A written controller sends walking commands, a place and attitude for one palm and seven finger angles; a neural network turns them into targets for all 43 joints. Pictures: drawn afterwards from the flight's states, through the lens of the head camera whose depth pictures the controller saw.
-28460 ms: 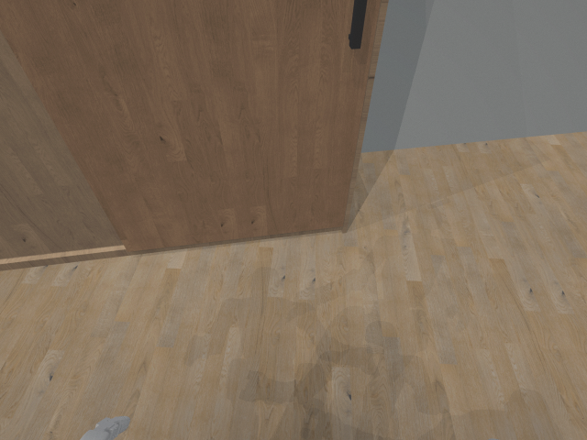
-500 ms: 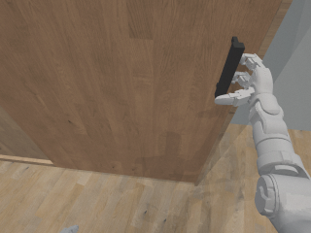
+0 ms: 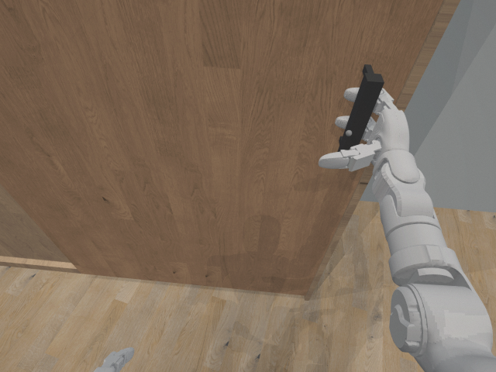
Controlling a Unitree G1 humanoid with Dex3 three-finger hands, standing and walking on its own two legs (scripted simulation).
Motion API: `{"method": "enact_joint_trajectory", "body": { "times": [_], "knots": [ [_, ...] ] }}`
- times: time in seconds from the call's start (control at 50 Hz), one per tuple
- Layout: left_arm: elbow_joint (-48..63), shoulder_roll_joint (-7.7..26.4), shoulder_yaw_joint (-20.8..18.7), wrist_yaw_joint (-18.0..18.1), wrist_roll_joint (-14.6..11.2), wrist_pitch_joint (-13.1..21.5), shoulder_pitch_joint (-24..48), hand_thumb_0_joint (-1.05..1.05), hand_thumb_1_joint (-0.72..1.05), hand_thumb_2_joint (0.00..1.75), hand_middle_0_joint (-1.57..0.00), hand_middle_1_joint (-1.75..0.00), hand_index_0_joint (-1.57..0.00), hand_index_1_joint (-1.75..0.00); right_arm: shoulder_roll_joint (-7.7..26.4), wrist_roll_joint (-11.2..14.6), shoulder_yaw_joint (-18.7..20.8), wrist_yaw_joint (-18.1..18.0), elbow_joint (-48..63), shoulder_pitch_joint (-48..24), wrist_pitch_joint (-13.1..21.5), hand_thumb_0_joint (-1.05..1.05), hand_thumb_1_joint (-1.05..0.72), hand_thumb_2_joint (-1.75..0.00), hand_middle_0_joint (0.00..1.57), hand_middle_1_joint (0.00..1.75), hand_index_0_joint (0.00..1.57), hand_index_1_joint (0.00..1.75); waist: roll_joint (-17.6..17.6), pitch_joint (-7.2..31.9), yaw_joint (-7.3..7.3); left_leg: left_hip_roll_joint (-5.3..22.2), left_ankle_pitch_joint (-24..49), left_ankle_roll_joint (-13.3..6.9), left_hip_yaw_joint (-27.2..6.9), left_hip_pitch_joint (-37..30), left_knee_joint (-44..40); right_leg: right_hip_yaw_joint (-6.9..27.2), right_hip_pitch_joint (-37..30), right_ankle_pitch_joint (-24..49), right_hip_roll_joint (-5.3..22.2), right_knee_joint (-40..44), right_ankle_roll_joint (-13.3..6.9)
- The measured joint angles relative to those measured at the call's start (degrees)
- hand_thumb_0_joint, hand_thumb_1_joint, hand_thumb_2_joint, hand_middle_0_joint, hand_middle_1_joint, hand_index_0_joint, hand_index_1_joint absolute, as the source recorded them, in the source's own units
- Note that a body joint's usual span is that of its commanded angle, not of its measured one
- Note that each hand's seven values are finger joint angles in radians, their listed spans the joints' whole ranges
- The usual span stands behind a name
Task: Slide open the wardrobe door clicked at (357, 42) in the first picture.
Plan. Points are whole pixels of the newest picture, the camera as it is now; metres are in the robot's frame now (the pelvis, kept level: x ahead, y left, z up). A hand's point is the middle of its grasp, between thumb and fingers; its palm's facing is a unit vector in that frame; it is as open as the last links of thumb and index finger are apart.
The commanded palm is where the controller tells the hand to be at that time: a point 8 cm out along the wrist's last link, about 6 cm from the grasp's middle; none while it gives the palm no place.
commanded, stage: slide the fingers in behind the handle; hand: right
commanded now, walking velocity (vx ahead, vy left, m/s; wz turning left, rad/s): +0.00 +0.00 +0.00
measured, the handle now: (355, 116) +0.51 -0.12 +0.17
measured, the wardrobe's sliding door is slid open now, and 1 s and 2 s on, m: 0.00 0.00 0.00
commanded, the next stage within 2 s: grip the handle and tug to test in 0.82 s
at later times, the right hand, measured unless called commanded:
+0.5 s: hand (347, 133) +0.46 -0.10 +0.17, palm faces +0.00 +1.00 -0.01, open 14.2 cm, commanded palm +0.43 -0.14 +0.17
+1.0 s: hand (347, 133) +0.45 -0.10 +0.17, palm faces -0.01 +1.00 +0.00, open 14.1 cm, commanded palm +0.43 -0.14 +0.17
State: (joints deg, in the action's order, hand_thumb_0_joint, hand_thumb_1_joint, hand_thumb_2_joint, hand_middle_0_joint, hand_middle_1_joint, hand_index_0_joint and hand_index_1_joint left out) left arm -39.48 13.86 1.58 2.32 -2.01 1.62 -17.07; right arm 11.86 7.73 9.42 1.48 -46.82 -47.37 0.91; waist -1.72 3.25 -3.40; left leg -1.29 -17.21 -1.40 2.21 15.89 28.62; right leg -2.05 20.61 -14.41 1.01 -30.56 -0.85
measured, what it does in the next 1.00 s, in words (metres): stands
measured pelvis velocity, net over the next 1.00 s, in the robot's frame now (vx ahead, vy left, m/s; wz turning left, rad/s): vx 0.00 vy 0.00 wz -0.01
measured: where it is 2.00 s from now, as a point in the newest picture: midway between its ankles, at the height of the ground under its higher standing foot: outside the picture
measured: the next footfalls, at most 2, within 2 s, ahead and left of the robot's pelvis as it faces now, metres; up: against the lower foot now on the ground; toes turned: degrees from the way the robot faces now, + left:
none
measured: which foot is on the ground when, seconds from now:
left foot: down 0.00-1.00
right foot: down 0.00-1.00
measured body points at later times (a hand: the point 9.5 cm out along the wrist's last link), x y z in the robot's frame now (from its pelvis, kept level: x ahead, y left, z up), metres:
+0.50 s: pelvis +0.00 +0.01 +0.00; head +0.02 +0.02 +0.45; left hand +0.08 +0.26 -0.12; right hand +0.45 -0.15 +0.18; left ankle -0.03 +0.10 -0.74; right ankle +0.01 -0.11 -0.74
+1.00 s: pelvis +0.00 +0.00 +0.00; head +0.02 +0.01 +0.45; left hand +0.10 +0.25 -0.12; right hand +0.45 -0.15 +0.18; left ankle -0.03 +0.10 -0.74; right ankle +0.01 -0.11 -0.74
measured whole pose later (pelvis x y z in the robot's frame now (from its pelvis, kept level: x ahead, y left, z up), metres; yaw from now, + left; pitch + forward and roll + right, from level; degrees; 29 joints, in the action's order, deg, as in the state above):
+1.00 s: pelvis +0.00 +0.00 +0.00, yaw -1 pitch +4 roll +1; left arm -40.7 13.6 1.3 1.7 -2.1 2.4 -17.4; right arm 10.6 8.2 6.9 -0.5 -47.6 -47.9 1.5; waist -1.5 3.3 -2.5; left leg -1.0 -17.4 -1.4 2.7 15.3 28.3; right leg -1.5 20.2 -14.3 0.6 -30.1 -0.8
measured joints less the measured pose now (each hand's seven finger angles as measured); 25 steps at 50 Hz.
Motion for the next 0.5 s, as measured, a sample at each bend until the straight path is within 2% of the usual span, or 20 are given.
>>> {"method": "enact_joint_trajectory", "body": {
  "times": [0.24,0.5],
  "knots": [
    [-0.65,0.32,-0.32,-0.03,-0.12,-0.32,-0.97,0.01,0.90,0.90,-0.20,-0.30,-0.20,-0.30,0.41,0.09,-0.41,-1.23,-1.76,-0.92,0.13,-0.01,0.50,-0.30,0.28,1.20,0.28,1.20,-0.05,-0.24,-0.08,-0.30,0.25,-0.47,0.51,-0.28,-0.32,0.54,-0.22,0.52,0.23,0.49,0.43],
    [-2.00,0.44,-0.64,-0.45,0.01,1.01,-1.44,0.01,0.90,0.90,-0.20,-0.30,-0.20,-0.30,-0.07,0.62,-1.90,-1.92,-3.36,-2.17,1.47,-0.01,0.50,-0.30,0.27,1.20,0.26,1.20,-0.12,-0.15,0.43,-0.05,0.11,-0.54,1.13,0.40,0.00,1.17,0.61,0.76,-0.07,0.39,0.48]
  ]
}}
